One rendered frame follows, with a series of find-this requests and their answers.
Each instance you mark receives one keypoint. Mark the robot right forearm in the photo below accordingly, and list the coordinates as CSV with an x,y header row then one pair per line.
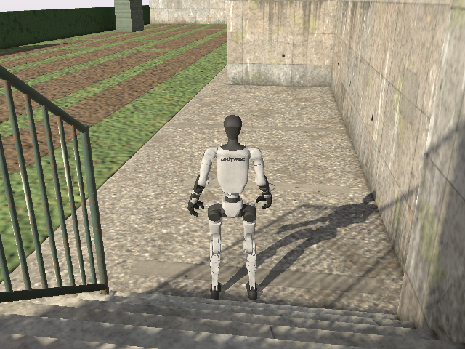
x,y
265,189

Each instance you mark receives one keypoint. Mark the robot left forearm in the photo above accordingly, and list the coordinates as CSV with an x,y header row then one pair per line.
x,y
197,191

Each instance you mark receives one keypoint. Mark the left robot thigh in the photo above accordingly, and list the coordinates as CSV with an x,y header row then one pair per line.
x,y
215,222

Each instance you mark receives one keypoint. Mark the robot left upper arm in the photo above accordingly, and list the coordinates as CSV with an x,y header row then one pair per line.
x,y
209,154

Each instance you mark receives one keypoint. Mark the robot right upper arm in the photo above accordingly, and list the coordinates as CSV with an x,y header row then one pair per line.
x,y
258,163

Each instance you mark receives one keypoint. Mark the robot right hand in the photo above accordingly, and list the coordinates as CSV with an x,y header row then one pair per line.
x,y
269,201

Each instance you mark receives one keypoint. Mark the humanoid robot torso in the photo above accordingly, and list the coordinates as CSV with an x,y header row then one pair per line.
x,y
232,175

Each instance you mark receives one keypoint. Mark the robot left hand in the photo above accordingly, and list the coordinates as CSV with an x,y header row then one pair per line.
x,y
191,207

